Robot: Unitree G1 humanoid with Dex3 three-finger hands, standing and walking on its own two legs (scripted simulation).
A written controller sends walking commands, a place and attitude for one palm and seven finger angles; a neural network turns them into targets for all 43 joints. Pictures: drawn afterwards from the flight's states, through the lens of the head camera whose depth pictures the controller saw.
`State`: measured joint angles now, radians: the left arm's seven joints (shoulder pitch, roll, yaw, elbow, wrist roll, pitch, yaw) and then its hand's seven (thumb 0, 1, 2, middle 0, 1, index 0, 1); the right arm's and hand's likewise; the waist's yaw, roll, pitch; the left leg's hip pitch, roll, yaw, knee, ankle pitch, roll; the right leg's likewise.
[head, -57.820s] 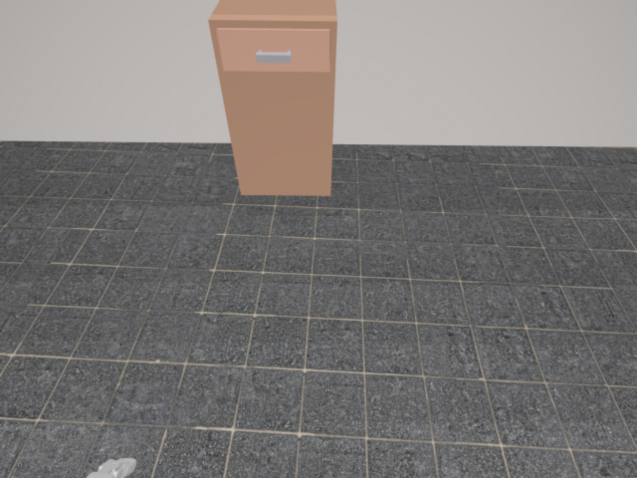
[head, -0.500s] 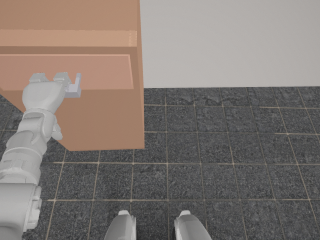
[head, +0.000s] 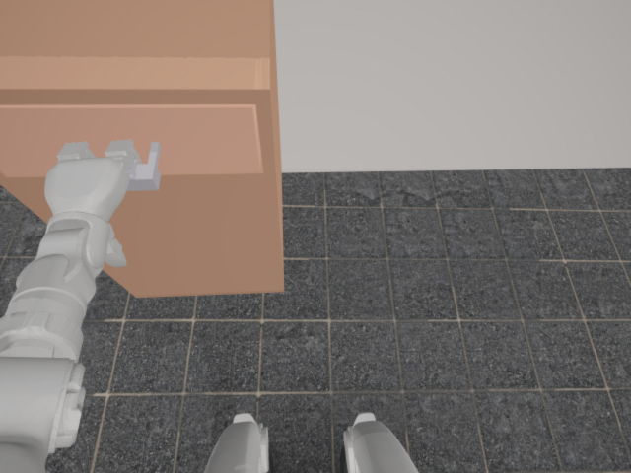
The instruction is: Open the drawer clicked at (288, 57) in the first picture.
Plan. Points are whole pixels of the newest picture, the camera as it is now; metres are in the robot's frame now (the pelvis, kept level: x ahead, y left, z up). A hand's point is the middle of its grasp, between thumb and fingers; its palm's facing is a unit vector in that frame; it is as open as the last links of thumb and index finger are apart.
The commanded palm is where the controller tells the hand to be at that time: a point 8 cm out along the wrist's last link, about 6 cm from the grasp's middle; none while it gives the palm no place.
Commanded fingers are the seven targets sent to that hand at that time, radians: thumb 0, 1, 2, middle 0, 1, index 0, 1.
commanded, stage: close the thumb around the handle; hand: left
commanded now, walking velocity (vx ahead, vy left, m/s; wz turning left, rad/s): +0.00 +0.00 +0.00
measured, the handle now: (114, 163) +0.52 +0.27 +0.00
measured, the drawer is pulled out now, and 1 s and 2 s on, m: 0.00 0.04 0.16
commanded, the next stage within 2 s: pull the drawer open in 0.54 s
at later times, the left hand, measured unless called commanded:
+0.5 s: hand (109, 208) +0.46 +0.27 -0.02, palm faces -0.07 -0.03 -1.00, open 6.2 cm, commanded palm +0.44 +0.26 +0.03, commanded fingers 0.00 0.90 0.90 -0.40 -1.35 -0.40 -1.35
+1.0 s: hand (105, 232) +0.43 +0.27 -0.02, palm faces -0.06 -0.06 -1.00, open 6.2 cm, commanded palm +0.39 +0.27 +0.03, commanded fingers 0.00 0.90 0.90 -0.40 -1.35 -0.40 -1.35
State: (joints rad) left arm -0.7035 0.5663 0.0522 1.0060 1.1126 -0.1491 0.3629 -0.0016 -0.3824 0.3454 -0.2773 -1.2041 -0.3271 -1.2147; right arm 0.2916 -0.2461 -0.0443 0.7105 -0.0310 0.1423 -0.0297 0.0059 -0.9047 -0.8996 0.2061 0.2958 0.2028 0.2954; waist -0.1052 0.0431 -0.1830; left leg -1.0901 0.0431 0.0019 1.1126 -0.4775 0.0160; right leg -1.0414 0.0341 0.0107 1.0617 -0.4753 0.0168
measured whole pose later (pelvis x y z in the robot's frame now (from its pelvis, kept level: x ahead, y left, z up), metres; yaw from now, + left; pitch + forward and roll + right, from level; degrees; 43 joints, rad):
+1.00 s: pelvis +0.02 +0.01 +0.01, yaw -1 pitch +24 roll -2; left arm -0.41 0.49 0.09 0.76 1.09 -0.15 0.41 0.01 0.68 0.76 -0.23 -1.31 -0.33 -1.28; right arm 0.27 -0.24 -0.06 0.69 -0.03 0.17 -0.01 0.01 -0.91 -0.90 0.21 0.30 0.20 0.30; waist -0.07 0.04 -0.19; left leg -0.96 0.05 0.04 1.04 -0.50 0.02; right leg -0.93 0.04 0.04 0.99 -0.48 0.02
